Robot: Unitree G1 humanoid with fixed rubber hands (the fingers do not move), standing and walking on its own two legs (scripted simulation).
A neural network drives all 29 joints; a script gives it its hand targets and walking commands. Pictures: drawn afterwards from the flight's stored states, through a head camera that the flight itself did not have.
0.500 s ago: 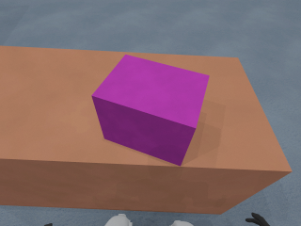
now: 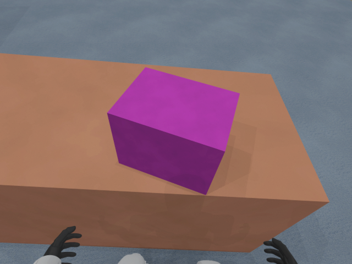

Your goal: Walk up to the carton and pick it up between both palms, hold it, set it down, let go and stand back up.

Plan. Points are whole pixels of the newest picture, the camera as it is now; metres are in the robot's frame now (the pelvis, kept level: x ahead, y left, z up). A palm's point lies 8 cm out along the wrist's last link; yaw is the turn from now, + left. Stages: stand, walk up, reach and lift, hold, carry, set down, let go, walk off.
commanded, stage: reach and lift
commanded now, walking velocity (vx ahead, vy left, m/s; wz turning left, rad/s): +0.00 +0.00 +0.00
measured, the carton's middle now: (175, 130) +0.45 +0.00 +0.02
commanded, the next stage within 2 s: none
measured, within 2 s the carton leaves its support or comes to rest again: neither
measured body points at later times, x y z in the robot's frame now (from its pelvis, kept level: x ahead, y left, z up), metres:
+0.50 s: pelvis -0.01 +0.02 +0.01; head +0.00 +0.03 +0.46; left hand +0.19 +0.28 -0.04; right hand +0.13 -0.22 -0.05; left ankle +0.07 +0.13 -0.70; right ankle +0.03 -0.13 -0.70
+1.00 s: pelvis +0.02 +0.01 +0.02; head +0.02 +0.01 +0.47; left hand +0.21 +0.28 +0.01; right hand +0.17 -0.20 +0.00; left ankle +0.07 +0.13 -0.70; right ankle +0.03 -0.13 -0.70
